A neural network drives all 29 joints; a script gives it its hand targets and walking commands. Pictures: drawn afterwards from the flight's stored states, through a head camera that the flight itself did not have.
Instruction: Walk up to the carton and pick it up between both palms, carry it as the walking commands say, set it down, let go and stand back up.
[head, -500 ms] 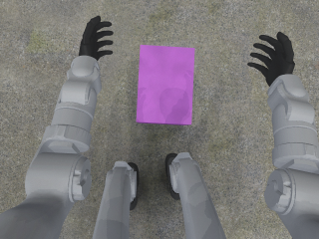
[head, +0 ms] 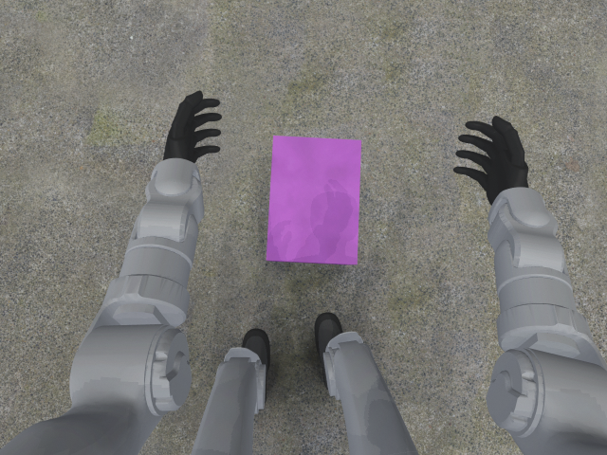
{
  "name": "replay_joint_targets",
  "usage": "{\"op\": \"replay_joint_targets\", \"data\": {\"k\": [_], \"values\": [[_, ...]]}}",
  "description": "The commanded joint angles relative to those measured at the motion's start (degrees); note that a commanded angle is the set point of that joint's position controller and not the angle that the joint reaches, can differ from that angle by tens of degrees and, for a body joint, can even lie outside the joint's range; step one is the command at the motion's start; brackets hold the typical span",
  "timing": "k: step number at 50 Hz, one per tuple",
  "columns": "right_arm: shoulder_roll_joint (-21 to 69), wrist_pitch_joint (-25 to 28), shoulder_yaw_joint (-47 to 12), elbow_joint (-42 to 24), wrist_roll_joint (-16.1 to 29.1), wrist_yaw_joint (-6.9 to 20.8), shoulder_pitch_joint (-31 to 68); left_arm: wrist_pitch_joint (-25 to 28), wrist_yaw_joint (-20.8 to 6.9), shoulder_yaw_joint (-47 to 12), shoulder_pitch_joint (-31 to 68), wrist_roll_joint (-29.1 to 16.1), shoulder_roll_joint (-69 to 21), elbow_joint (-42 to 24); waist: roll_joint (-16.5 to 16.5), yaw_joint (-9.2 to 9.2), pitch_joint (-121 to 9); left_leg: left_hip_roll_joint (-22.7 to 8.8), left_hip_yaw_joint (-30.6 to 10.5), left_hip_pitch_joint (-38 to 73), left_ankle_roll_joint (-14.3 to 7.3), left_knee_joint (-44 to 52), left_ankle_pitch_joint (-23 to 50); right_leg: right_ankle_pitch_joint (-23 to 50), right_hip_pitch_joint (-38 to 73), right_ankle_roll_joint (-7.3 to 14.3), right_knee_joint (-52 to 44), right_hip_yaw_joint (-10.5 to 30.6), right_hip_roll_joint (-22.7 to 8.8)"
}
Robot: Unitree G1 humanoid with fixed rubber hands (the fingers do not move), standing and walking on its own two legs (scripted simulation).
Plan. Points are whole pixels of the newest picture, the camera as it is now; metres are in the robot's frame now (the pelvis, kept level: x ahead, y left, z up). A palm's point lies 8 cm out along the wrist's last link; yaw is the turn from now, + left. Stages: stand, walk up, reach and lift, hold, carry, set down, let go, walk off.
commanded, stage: let go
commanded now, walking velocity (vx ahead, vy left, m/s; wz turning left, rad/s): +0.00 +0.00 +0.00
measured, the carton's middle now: (312, 205) +0.49 -0.08 -0.59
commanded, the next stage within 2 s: stand in 1.22 s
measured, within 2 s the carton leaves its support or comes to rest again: neither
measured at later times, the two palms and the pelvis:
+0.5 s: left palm (81, 300) +0.33 +0.19 -0.02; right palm (572, 322) +0.26 -0.27 -0.01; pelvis +0.05 +0.00 +0.08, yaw -2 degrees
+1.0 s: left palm out of the picture +0.23 +0.25 +0.03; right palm (547, 392) +0.22 -0.21 +0.03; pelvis +0.07 +0.03 +0.10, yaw -2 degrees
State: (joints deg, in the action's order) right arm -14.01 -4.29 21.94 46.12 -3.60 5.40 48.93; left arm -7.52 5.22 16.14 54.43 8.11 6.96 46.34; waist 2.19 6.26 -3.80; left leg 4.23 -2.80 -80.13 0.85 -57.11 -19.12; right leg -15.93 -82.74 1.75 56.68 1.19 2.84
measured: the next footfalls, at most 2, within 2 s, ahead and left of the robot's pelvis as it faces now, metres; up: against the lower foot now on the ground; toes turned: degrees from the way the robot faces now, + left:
none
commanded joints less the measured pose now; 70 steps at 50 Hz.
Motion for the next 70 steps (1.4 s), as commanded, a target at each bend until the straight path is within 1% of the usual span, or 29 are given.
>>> {"op": "replay_joint_targets", "data": {"k": [1,3,5,7,9,11,13,18,22,25,29,34,37,40,42,44,47,51,54,57,60,61,62,63,64,65,66,68,70], "values": [[-9.04,0.81,-0.37,-9.93,-0.63,0.73,3.58,1.07,1.30,0.06,3.20,1.08,3.30,-10.44,-0.22,1.32,-58.66,0.82,2.07,22.64,2.53,4.63,18.23,34.69,48.69,-3.96,-1.93,-0.09,-0.78],[-9.74,0.64,-2.07,-12.88,-0.21,1.42,-0.72,0.99,1.84,-1.25,-1.36,0.73,2.84,-14.78,-1.19,1.17,-60.96,0.89,2.36,24.66,2.45,6.42,19.69,37.82,54.54,-3.68,-2.94,0.39,-0.75],[-9.96,0.36,-3.82,-15.03,0.36,1.98,-5.31,0.75,2.13,-3.05,-6.24,0.10,1.89,-18.68,-2.37,0.97,-60.21,1.02,2.81,25.51,2.11,8.90,19.19,38.97,59.71,-3.41,-4.52,1.02,-0.80],[-9.67,0.11,-5.35,-16.68,0.65,2.34,-11.01,0.53,2.05,-4.78,-12.01,-0.60,0.73,-21.89,-3.29,0.75,-57.64,1.02,3.06,26.27,1.67,11.32,17.76,39.00,63.96,-3.09,-6.16,1.72,-0.89],[-9.27,0.30,-6.54,-17.71,1.03,2.51,-16.71,0.71,1.47,-5.54,-17.10,-1.45,0.76,-23.29,-3.90,1.09,-51.28,0.93,3.01,25.92,1.41,13.70,14.62,36.91,65.92,-2.76,-8.48,2.71,-1.24],[-8.54,0.99,-7.94,-18.06,1.93,2.57,-21.99,1.50,0.63,-5.91,-21.44,-2.11,1.02,-23.42,-3.81,0.82,-44.19,0.59,2.68,26.20,1.16,15.59,11.66,33.92,66.16,-2.70,-10.65,3.52,-1.79],[-7.88,1.82,-9.36,-18.09,2.97,2.52,-26.77,2.38,-0.19,-5.97,-26.19,-2.61,1.75,-22.57,-3.82,0.11,-38.58,0.17,2.30,27.30,0.97,16.98,9.68,31.33,66.38,-2.80,-12.47,4.05,-2.31],[-6.56,3.47,-13.01,-19.38,5.47,2.02,-36.78,4.20,-1.65,-6.83,-37.19,-3.75,3.08,-20.71,-4.03,-1.94,-27.92,-0.81,1.63,32.72,0.45,19.86,7.38,26.79,68.22,-3.19,-16.43,4.42,-3.08],[-6.12,4.41,-15.13,-21.84,6.15,1.34,-44.92,5.66,-2.67,-8.22,-45.61,-4.97,3.95,-20.80,-4.00,-2.93,-23.54,-1.14,1.18,40.52,0.21,22.10,9.39,27.21,71.01,-3.52,-19.12,3.59,-2.92],[-5.65,4.98,-16.31,-23.89,6.26,0.59,-50.58,6.80,-3.50,-9.42,-50.99,-5.91,4.96,-22.16,-3.77,-3.35,-20.40,-1.42,0.82,47.27,0.16,24.15,12.15,27.04,72.54,-3.74,-21.63,2.92,-2.47],[-4.80,4.97,-16.91,-25.86,5.47,-0.35,-55.50,7.55,-4.75,-10.05,-55.66,-6.49,6.79,-23.54,-2.85,-3.97,-14.58,-1.80,0.24,55.17,-0.11,27.59,14.55,24.23,74.27,-3.74,-25.49,2.11,-1.92],[-3.83,4.06,-17.13,-26.02,4.55,-0.90,-61.32,7.40,-6.12,-11.25,-62.00,-7.28,7.80,-23.95,-1.05,-4.67,-6.96,-2.86,-0.17,62.00,-0.20,32.67,16.83,21.68,78.12,-3.13,-29.37,1.20,-1.15],[-3.99,2.84,-17.31,-26.65,4.54,-0.86,-61.36,6.31,-6.88,-12.27,-63.72,-7.77,8.49,-24.82,-0.22,-5.00,-1.44,-3.51,-0.73,64.52,-0.04,35.69,15.60,17.55,79.46,-2.63,-31.64,0.45,-0.56],[-4.43,0.89,-17.83,-27.01,4.39,-0.76,-59.72,4.52,-7.53,-13.04,-64.21,-8.32,8.85,-25.51,0.16,-5.29,3.86,-4.11,-0.86,64.86,0.18,37.14,11.05,11.93,79.93,-2.11,-32.43,-0.31,-0.27],[-4.47,-0.48,-18.05,-27.16,3.91,-0.60,-60.34,3.48,-7.82,-13.22,-64.91,-8.41,8.86,-26.30,0.10,-5.26,5.74,-4.70,-0.90,64.23,0.00,38.06,8.78,10.59,81.49,-2.13,-31.95,-0.93,0.18],[-4.60,-1.52,-18.08,-27.35,3.48,-0.47,-60.70,2.66,-7.94,-13.31,-65.31,-8.44,8.87,-27.14,0.11,-5.26,6.95,-5.08,-1.01,63.78,-0.14,38.57,8.00,10.16,82.85,-2.17,-31.35,-1.40,0.63],[-4.88,-2.60,-17.82,-27.91,2.97,-0.44,-60.65,1.59,-8.03,-13.15,-65.84,-8.28,9.02,-27.64,-0.13,-5.37,7.97,-5.15,-1.12,64.26,-0.28,38.55,8.81,9.93,83.63,-2.05,-31.12,-1.60,0.84],[-4.88,-3.87,-17.36,-29.26,2.47,-0.83,-59.93,1.24,-8.01,-12.52,-65.50,-7.91,9.62,-28.00,-0.77,-5.50,7.24,-4.68,-1.05,66.72,-0.34,37.24,11.90,10.27,83.01,-1.85,-31.24,-1.21,0.54],[-5.01,-6.12,-18.00,-29.71,1.85,-1.83,-59.14,1.73,-7.40,-12.61,-65.31,-8.38,9.96,-27.62,-0.28,-6.73,5.97,-4.96,-0.45,69.53,-0.15,35.35,14.96,9.56,80.79,-1.51,-30.46,-0.73,0.19],[-4.78,-8.37,-18.69,-29.53,1.47,-3.15,-59.37,1.88,-6.99,-13.16,-65.80,-9.04,10.26,-26.57,-0.89,-7.64,5.65,-4.95,-0.18,71.54,-0.16,33.50,15.68,9.11,77.17,-1.26,-30.18,-0.90,-0.22],[-4.22,-9.06,-18.87,-29.35,1.99,-4.67,-60.03,1.89,-6.71,-13.61,-66.62,-10.29,11.36,-25.17,-1.38,-8.72,5.73,-4.98,-0.15,73.36,-0.26,32.23,16.77,9.65,73.83,-1.45,-30.13,-1.88,-0.53],[-4.18,-9.04,-18.77,-29.39,2.06,-5.09,-60.21,1.95,-6.65,-13.76,-66.82,-10.64,11.66,-24.87,-1.37,-9.06,5.72,-5.03,-0.12,74.01,-0.28,31.94,17.23,9.98,73.07,-1.52,-30.07,-2.24,-0.59],[-11.46,-4.00,-16.41,-23.81,1.75,-6.57,-57.13,3.45,-4.72,-12.03,-66.54,-5.20,16.39,-16.93,3.82,-6.49,6.95,-5.13,-2.20,66.31,-0.18,31.33,6.19,6.27,69.71,-2.32,-31.61,3.46,-4.12],[-10.43,-1.57,-16.48,-22.45,1.39,-6.91,-58.18,4.53,-3.89,-11.27,-66.29,-4.62,18.26,-16.26,1.32,-6.62,7.13,-5.03,-3.17,67.02,-0.34,31.66,2.46,2.90,68.82,-1.94,-32.92,4.89,-5.20],[-9.95,-0.11,-16.80,-21.07,1.15,-6.73,-58.68,5.37,-3.75,-11.24,-64.79,-4.59,18.53,-15.62,-0.44,-6.16,6.58,-5.19,-3.93,67.44,-0.60,31.67,0.56,-0.79,67.46,-1.52,-33.84,5.74,-5.46],[-9.75,0.93,-16.85,-19.89,1.08,-6.50,-58.69,6.07,-3.75,-11.38,-63.75,-4.72,18.30,-14.99,-1.07,-5.85,6.19,-5.31,-4.53,68.35,-0.87,31.62,0.68,-2.63,66.56,-1.26,-34.53,6.29,-5.59],[-9.55,1.73,-16.90,-18.89,1.22,-6.31,-58.62,6.58,-3.67,-11.54,-63.11,-4.89,17.75,-14.27,-1.42,-5.82,5.50,-5.46,-4.79,68.99,-0.97,31.35,2.01,-2.50,66.35,-1.11,-34.69,6.43,-5.57],[-9.92,2.66,-16.99,-17.26,1.40,-5.99,-58.14,7.30,-3.95,-11.81,-62.24,-5.28,17.55,-12.56,-1.68,-5.70,3.25,-5.99,-5.26,70.27,-1.08,31.11,7.25,3.06,68.06,-0.93,-33.89,6.29,-5.53],[-10.43,3.26,-17.15,-15.74,1.43,-6.12,-57.97,7.69,-3.92,-11.81,-62.53,-5.50,17.80,-10.75,-2.04,-5.98,1.63,-6.37,-5.57,70.74,-0.99,31.10,11.97,9.61,70.46,-0.96,-32.93,6.09,-5.66]]}}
